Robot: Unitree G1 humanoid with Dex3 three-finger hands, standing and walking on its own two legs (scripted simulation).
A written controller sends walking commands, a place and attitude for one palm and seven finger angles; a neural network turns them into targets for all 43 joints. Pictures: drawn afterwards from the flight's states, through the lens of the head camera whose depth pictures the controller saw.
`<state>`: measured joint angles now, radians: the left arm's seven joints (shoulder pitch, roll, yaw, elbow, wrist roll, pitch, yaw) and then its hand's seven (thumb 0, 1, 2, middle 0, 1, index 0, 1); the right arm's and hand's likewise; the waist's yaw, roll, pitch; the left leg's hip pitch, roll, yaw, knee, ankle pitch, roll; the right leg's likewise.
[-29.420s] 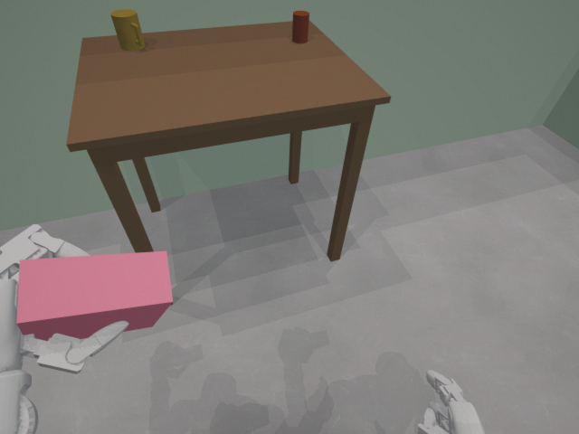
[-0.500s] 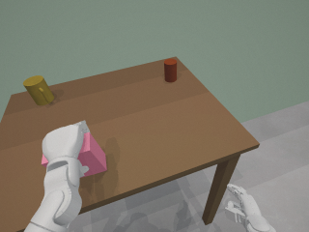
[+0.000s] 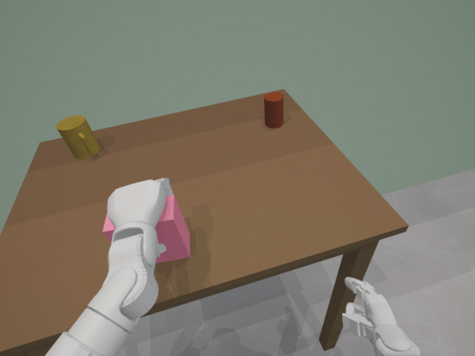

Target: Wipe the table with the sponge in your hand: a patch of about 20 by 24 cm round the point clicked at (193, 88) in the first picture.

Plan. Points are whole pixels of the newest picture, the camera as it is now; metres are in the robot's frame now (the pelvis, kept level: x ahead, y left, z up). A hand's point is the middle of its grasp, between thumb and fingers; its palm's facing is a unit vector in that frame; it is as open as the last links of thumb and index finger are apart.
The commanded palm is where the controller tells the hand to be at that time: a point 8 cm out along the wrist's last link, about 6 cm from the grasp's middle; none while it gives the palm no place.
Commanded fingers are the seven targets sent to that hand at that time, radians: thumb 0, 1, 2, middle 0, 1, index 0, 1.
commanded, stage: slide across to the third lane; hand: left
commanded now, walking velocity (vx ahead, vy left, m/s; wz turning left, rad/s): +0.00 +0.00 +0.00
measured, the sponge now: (154, 239) +0.29 +0.22 +0.05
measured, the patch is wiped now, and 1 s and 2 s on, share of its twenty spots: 0.85 0.85 1.00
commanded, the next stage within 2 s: wipe forward along the third lane in 0.16 s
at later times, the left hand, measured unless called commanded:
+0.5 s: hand (176, 211) +0.32 +0.17 +0.10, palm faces +0.06 -0.10 -0.99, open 9.6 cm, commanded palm +0.30 +0.17 +0.14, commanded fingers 0.00 0.10 1.30 -1.20 -1.60 -1.20 -1.60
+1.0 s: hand (179, 191) +0.37 +0.18 +0.10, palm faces -0.02 -0.05 -1.00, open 9.6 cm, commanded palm +0.35 +0.19 +0.13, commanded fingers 0.00 0.10 1.30 -1.20 -1.60 -1.20 -1.60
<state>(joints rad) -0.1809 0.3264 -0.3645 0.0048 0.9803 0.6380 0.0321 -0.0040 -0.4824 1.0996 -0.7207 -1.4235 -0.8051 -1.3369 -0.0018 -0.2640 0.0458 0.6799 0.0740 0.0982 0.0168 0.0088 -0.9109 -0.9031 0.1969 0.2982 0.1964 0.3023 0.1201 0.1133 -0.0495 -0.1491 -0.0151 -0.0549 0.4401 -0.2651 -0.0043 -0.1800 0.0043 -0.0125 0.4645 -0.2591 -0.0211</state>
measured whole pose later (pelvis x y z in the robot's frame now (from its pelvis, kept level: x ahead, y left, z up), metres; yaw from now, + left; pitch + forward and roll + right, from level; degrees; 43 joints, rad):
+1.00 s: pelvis -0.02 -0.02 +0.00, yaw -1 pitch +2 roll +1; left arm -0.61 0.29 -0.25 0.63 0.96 0.52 0.05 0.00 -0.55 1.16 -0.78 -1.38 -0.85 -1.31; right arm 0.10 -0.29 0.04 0.73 0.07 0.13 -0.06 0.01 -0.91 -0.90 0.20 0.30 0.20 0.30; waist 0.03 0.07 -0.08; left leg -0.27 0.01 -0.04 0.46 -0.24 -0.02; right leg -0.31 0.04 0.00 0.50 -0.23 -0.05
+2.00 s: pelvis +0.00 +0.01 +0.00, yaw -2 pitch +10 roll -1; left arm -0.90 0.42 -0.10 1.06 1.01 0.30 0.12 0.00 -0.57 1.17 -0.79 -1.36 -0.85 -1.34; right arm 0.24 -0.29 0.00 0.79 0.05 0.11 -0.05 0.00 -0.91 -0.90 0.20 0.30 0.20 0.30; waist -0.05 0.06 -0.12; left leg -0.39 0.00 -0.03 0.48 -0.27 0.00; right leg -0.40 0.03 0.01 0.45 -0.22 -0.01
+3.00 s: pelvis +0.04 +0.02 +0.00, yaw -1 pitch +4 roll -1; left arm -0.41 0.27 -0.38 0.25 0.99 0.69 0.08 0.01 -0.45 1.10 -0.69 -1.45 -0.74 -1.44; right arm 0.02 -0.27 0.04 0.66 0.08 0.21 0.05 0.01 -0.91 -0.90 0.20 0.30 0.20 0.31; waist 0.07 0.08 -0.12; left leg -0.22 -0.02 -0.04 0.49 -0.34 0.02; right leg -0.23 0.00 0.00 0.47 -0.31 0.00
